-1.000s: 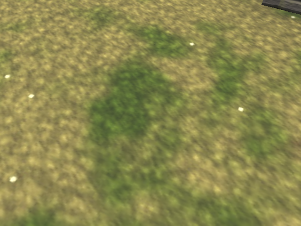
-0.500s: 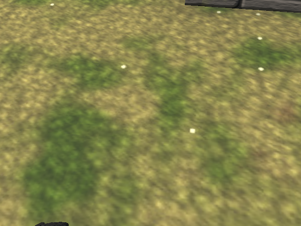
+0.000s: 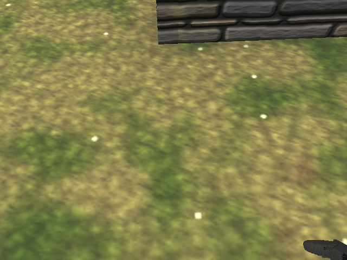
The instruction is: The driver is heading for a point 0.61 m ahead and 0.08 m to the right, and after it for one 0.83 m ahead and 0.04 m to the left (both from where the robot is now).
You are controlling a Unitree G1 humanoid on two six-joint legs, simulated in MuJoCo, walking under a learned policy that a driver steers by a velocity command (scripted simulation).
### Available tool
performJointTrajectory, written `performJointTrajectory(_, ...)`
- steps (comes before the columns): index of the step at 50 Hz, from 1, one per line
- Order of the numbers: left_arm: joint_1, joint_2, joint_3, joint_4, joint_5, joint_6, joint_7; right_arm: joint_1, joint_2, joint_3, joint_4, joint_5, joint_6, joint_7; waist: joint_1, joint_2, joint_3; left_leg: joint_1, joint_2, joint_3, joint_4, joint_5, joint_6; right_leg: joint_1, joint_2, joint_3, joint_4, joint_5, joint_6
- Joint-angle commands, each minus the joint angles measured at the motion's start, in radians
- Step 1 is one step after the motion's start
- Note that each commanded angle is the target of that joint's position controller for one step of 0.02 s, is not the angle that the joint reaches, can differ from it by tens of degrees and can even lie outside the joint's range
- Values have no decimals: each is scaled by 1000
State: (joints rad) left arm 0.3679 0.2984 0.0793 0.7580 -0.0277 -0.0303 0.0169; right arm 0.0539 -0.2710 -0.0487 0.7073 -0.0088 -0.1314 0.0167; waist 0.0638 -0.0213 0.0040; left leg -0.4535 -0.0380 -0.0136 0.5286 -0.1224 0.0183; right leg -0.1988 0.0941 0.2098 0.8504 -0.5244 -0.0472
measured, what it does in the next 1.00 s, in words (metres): walks ahead, turning right: right foot, then left foot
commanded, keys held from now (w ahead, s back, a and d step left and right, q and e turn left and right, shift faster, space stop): w+e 0.56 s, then w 0.08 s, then w+q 0.10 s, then q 0.26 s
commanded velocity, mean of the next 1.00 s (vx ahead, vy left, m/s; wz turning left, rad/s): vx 0.45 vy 0.00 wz -0.35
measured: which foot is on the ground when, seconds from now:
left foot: down 0.00-0.46, up 0.48-0.94, down 0.96-1.00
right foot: up 0.00-0.46, down 0.48-0.96, up 0.98-1.00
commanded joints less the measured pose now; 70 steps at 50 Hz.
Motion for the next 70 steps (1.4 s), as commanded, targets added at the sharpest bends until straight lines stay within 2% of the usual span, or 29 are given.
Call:
performJointTrajectory(1, -10, 155, 18, -100, -12, -20, 0, 253, -137, -53, -14, 12, 11, -10, -152, 157, -154, 666, 421, -604, -230, -387, 198, -614, -98, -31, 462, 44, 26)
performJointTrajectory(3, -98, 132, 22, -125, 11, -14, -1, 175, -104, -38, -11, -2, 23, -11, -119, 90, -28, 451, 338, -380, -269, -155, 161, -561, -157, -65, 398, 163, 35)
performJointTrajectory(5, -85, 89, 19, -131, -2, -5, -12, 159, -91, -33, 0, -6, 20, -13, -87, 135, -2, 357, 293, -246, -321, -57, 148, -492, -193, -87, 343, 204, 34)
performJointTrajectory(10, -152, 43, 5, -173, 5, 8, -21, 178, -145, -54, 36, 3, 12, -14, -86, 97, 13, 364, 309, -76, -377, 133, 182, -545, -218, -110, 179, 335, 58)
performJointTrajectory(15, -292, 21, -8, -204, 5, -7, -51, 206, -177, -60, 64, 11, 30, -22, -136, 81, 46, 401, 282, 90, -373, 192, 140, -483, -196, -188, -87, 543, 40)
performJointTrajectory(19, -368, 33, -4, -247, 1, -5, -72, 246, -213, -71, 89, 32, 52, -22, -143, 88, 75, 502, 320, 142, -328, 292, 114, -461, -170, -239, -196, 462, -2)
performJointTrajectory(21, -328, 68, 13, -251, 7, 0, -75, 240, -244, -81, 88, 41, 64, -27, -99, 118, 31, 540, 323, 182, -204, 611, 94, -356, -110, -292, -217, 356, -43)
performJointTrajectory(23, -78, 146, 62, -189, 6, 8, -64, 222, -245, -79, 80, 47, 77, -36, 48, 102, -107, 454, 280, 236, 136, 775, 53, -3, -25, -326, -299, 389, -108)
performJointTrajectory(24, 87, 225, 93, -150, 3, 19, -43, 240, -193, -57, 61, 19, 73, -38, 111, -9, -200, 193, 240, 235, 448, 438, 8, 315, -136, -128, -309, 400, -167)
performJointTrajectory(25, 32, 334, 97, -167, -3, 6, -40, 322, -53, -11, -5, -16, 45, -24, -32, -258, -288, -241, 30, 123, 781, -473, -45, 591, -386, 465, -419, 222, -351)
performJointTrajectory(26, 70, 247, 74, -190, 3, -10, -46, 213, -147, -24, -16, 24, 8, -10, 59, -143, -380, -351, 35, -78, 879, -470, -32, 617, -428, 621, -546, 98, -369)
performJointTrajectory(27, 35, 192, 55, -172, 9, -24, -49, 133, -184, -34, -43, 55, -8, -3, 59, -100, -227, -421, 79, -72, 850, -366, -13, 517, -399, 470, -559, 174, -318)
performJointTrajectory(28, -23, 165, 45, -174, 6, -30, -48, 129, -171, -28, -38, 41, -16, -8, 13, -23, -146, -369, 121, -71, 756, -278, -5, 366, -353, 349, -556, 276, -281)
performJointTrajectory(30, -135, 100, 20, -195, 26, -31, -42, 163, -172, -36, -8, 6, 0, -13, -64, -1, -75, -226, 176, -67, 637, -184, -16, 146, -289, 184, -590, 486, -237)
performJointTrajectory(33, -139, 107, 17, -166, 27, -45, -32, 198, -139, -29, 8, 0, 32, -9, -91, -27, -59, -159, 178, -36, 541, -128, -61, 24, -277, 76, -630, 676, -254)
performJointTrajectory(40, -70, 126, 8, -79, 34, -52, -11, 4, -72, 0, -27, 12, 31, 12, -5, -27, 28, -106, 126, 21, 123, 314, -44, 7, -217, -149, -653, 757, -150)
performJointTrajectory(45, -70, 141, 12, -34, 35, -34, -4, -3, -104, -13, -53, 16, 28, 44, -11, -46, 8, -101, 66, 13, 25, 196, 15, 173, -280, -170, -521, 907, -116)
performJointTrajectory(48, -119, 149, 16, -50, 24, -7, 19, 197, -182, -53, -23, -1, 27, 47, -122, -32, -99, 110, -4, 57, -74, 200, 68, 201, -227, -213, -180, 1114, -48)
performJointTrajectory(49, -71, 123, 3, -78, 49, -10, 25, 279, -262, -70, -29, -10, 29, 36, -130, 100, -222, 382, 165, -154, -19, 615, 151, 10, -155, -246, 123, 782, 11)
performJointTrajectory(50, 82, 29, -26, -81, 67, -19, 10, 254, -294, -66, -53, -15, 37, 31, -40, 303, -362, 715, 417, -560, -4, 871, 374, -359, 32, -210, 487, -141, 94)
performJointTrajectory(51, 46, 119, -17, -63, 47, -22, -6, 282, -217, -55, -66, 1, 53, 25, -114, 174, -467, 735, 398, -616, -69, 644, 373, -405, -4, -71, 574, -134, 90)
performJointTrajectory(52, -67, 141, -8, -96, 17, -15, -9, 221, -192, -50, -85, 8, 67, 17, -127, 128, -348, 629, 351, -520, -104, 443, 330, -469, -46, -74, 570, -59, 83)
performJointTrajectory(53, -122, 136, -10, -109, 21, -3, -3, 177, -167, -42, -93, 17, 84, 7, -114, 41, -237, 485, 312, -457, -147, 295, 288, -484, -79, -95, 515, 1, 83)
performJointTrajectory(54, -153, 136, -7, -118, 31, 11, 6, 146, -162, -38, -105, 17, 96, -2, -95, 25, -157, 342, 291, -431, -186, 205, 271, -461, -101, -98, 449, 44, 86)
performJointTrajectory(56, -121, 108, -8, -118, 33, 30, 13, 100, -167, -41, -119, 2, 110, -7, -39, 86, -94, 160, 215, -368, -239, 112, 237, -349, -108, -116, 273, 73, 89)
performJointTrajectory(59, -101, 76, -17, -97, 43, 24, 26, 109, -198, -58, -124, 0, 120, -21, -41, 124, -138, 130, 188, -327, -216, 233, 240, -279, -85, -135, 105, 113, 118)
performJointTrajectory(66, -184, 82, -9, -112, 29, 13, 14, 103, -201, -69, -143, 15, 164, -41, -79, 176, -134, 128, 152, -423, -205, -119, 181, -215, -60, -112, -131, 221, 116)
performJointTrajectory(69, -140, 87, 3, -98, 23, -8, 3, 93, -188, -66, -149, 26, 177, -43, -46, 189, -124, 136, 123, -454, -140, -93, 140, -88, -56, -133, -386, 315, 80)
performJointTrajectory(70, -118, 127, 17, -95, 31, -11, 6, 116, -160, -59, -148, 28, 177, -44, -45, 148, -128, 81, 80, -424, -75, -161, 98, 8, -143, -78, -466, 348, 46)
